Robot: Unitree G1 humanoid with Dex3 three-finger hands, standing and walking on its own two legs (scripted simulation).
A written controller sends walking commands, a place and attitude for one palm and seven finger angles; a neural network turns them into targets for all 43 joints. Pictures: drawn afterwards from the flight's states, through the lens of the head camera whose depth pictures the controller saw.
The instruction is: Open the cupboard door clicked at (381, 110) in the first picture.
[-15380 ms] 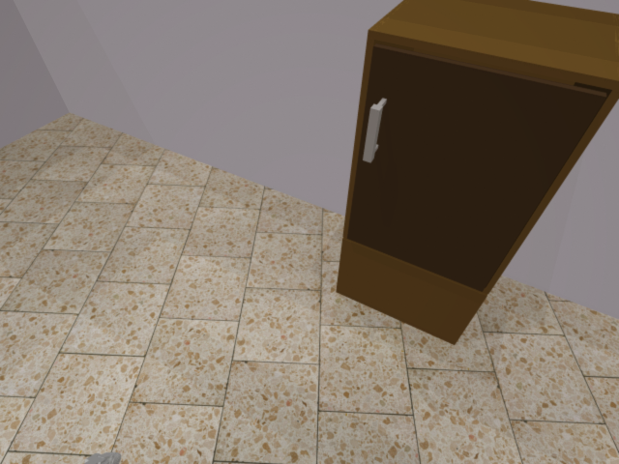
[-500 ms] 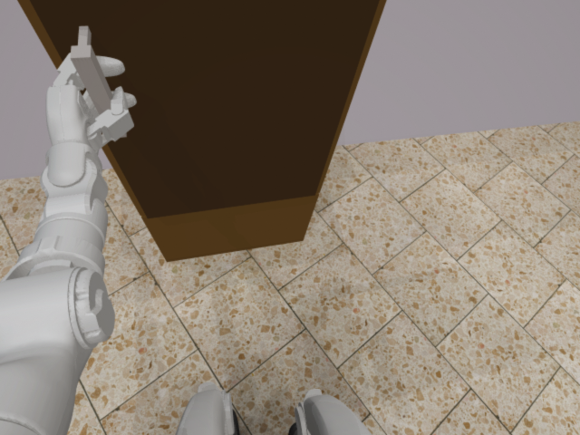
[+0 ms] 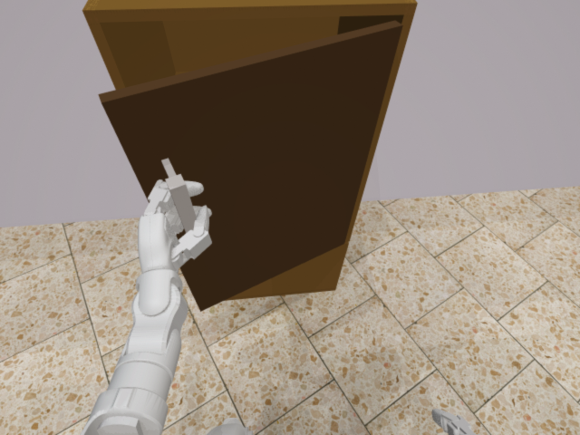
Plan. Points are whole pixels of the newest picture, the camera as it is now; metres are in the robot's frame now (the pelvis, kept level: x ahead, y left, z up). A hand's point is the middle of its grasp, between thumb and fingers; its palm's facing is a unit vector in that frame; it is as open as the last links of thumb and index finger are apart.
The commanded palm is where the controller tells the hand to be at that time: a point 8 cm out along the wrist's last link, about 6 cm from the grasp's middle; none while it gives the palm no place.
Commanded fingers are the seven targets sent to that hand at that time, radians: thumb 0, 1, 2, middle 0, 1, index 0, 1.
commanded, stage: pull the door open along its arc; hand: left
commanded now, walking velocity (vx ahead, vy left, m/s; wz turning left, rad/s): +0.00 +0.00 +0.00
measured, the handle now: (182, 204) +0.43 +0.16 +0.06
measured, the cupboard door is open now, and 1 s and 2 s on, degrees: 22 39 41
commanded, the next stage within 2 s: open thumb and fingers to let go in 0.46 s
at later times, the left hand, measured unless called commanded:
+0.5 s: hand (261, 280) +0.31 +0.04 +0.06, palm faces +0.43 -0.90 -0.03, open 5.9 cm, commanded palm +0.25 +0.07 +0.06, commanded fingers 0.00 0.90 0.90 -0.40 -1.35 -0.40 -1.35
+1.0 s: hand (258, 279) +0.31 +0.04 +0.06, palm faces +0.45 -0.89 -0.03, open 11.0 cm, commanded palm +0.26 +0.08 +0.06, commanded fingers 0.00 -0.50 0.30 -0.29 -1.15 -0.29 -1.15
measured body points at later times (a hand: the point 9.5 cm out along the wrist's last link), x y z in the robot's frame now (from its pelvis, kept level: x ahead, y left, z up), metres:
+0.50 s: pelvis -0.01 -0.05 +0.00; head +0.02 -0.07 +0.45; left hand +0.28 +0.09 +0.07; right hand +0.16 -0.25 -0.11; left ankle +0.03 +0.10 -0.68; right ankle -0.04 -0.10 -0.68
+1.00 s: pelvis +0.00 -0.05 +0.00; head +0.03 -0.08 +0.45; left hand +0.28 +0.09 +0.06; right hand +0.18 -0.26 -0.11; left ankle +0.03 +0.10 -0.68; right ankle -0.04 -0.10 -0.68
